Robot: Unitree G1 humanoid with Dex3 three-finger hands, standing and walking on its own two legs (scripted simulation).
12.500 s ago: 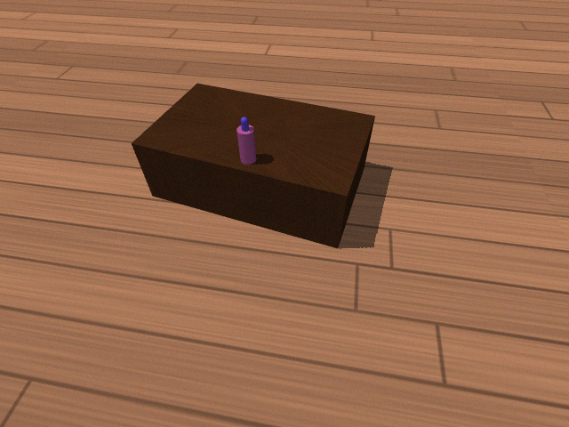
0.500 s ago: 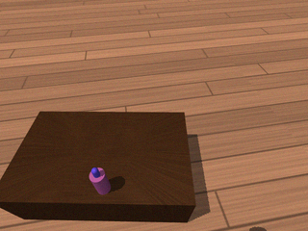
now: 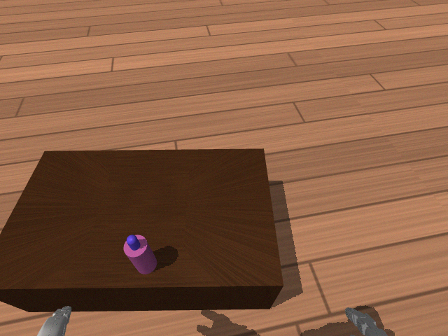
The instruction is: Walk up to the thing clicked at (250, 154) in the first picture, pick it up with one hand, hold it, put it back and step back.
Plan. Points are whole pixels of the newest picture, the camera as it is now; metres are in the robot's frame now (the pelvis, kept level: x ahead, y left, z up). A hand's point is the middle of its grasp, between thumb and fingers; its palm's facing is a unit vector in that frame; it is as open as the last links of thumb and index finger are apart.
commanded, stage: go down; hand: left
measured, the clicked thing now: (139, 252) +0.41 +0.26 -0.33
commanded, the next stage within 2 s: none
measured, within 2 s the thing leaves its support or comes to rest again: neither
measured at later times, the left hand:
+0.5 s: hand out of the picture +0.16 +0.28 -0.13, palm faces +0.06 -0.94 -0.34, open 17.3 cm
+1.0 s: hand out of the picture +0.14 +0.29 -0.13, palm faces +0.10 -0.94 -0.34, open 17.4 cm
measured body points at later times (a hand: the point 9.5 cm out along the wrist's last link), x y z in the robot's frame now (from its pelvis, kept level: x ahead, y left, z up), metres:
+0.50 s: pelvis +0.01 +0.01 -0.04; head +0.06 +0.02 +0.41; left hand +0.15 +0.32 -0.11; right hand +0.18 -0.24 -0.12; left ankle -0.02 +0.14 -0.73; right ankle +0.02 -0.14 -0.73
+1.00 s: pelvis +0.00 +0.01 -0.06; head +0.03 +0.02 +0.39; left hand +0.13 +0.34 -0.10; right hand +0.16 -0.24 -0.12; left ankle -0.02 +0.14 -0.73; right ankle +0.02 -0.14 -0.73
